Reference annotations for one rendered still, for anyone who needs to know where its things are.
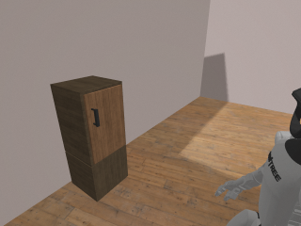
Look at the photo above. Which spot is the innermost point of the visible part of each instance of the handle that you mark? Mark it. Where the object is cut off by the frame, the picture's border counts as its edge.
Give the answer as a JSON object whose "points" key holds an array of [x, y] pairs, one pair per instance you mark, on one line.
{"points": [[96, 117]]}

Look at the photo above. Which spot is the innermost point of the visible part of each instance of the robot right thigh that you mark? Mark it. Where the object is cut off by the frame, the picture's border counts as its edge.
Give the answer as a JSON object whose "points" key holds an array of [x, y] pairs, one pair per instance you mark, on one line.
{"points": [[244, 218]]}

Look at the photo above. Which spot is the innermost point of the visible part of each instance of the right robot upper arm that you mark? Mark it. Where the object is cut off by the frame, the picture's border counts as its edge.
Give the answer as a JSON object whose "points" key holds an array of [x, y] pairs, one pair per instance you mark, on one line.
{"points": [[282, 134]]}

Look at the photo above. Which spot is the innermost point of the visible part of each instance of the cupboard door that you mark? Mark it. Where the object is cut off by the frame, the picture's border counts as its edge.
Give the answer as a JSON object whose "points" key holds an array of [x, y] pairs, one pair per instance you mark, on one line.
{"points": [[110, 135]]}

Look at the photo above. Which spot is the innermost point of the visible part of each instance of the right robot forearm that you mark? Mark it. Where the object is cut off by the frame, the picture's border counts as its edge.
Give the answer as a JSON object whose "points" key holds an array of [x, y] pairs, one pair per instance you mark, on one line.
{"points": [[252, 179]]}

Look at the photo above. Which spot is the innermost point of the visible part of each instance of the right robot hand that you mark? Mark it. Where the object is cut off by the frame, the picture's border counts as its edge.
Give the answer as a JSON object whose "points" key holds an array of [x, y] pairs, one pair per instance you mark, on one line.
{"points": [[233, 190]]}

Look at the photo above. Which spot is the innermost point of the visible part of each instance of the humanoid robot torso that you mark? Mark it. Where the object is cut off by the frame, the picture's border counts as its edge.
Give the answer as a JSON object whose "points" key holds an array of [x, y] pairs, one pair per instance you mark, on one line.
{"points": [[280, 187]]}

